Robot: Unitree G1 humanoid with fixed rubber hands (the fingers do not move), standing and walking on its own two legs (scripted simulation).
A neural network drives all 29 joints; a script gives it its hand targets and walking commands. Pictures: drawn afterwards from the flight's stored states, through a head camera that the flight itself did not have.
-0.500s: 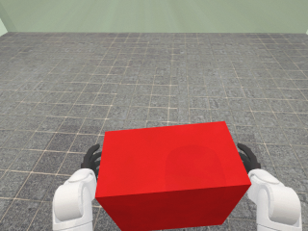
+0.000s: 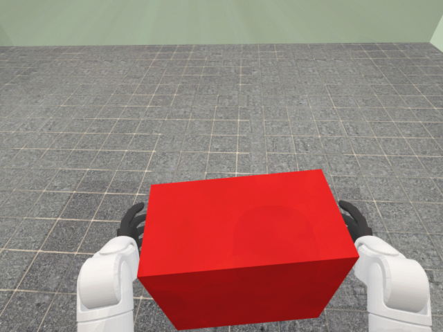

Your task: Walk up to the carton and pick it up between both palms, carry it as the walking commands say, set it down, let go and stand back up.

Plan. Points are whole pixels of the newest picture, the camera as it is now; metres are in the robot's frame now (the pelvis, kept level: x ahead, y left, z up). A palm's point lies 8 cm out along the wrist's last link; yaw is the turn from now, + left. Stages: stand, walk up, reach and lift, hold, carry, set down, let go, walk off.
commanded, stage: carry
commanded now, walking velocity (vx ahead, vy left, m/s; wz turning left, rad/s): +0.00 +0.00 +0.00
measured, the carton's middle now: (242, 257) +0.26 -0.01 +0.01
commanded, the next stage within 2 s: hold in 1.20 s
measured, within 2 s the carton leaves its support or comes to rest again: neither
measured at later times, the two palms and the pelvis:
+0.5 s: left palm (138, 226) +0.29 +0.18 +0.08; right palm (351, 222) +0.29 -0.20 +0.07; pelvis +0.04 -0.01 +0.00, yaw +0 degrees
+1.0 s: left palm (142, 226) +0.30 +0.18 +0.06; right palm (345, 221) +0.30 -0.20 +0.06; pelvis +0.05 -0.01 +0.00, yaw +0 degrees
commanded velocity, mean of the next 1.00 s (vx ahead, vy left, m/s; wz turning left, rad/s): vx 0.00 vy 0.00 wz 0.00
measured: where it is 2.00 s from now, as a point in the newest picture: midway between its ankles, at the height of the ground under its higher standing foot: outside the picture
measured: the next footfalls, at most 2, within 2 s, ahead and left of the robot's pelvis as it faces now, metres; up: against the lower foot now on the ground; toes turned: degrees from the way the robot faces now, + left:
none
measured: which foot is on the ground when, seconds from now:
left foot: down 0.00-1.00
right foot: down 0.00-1.00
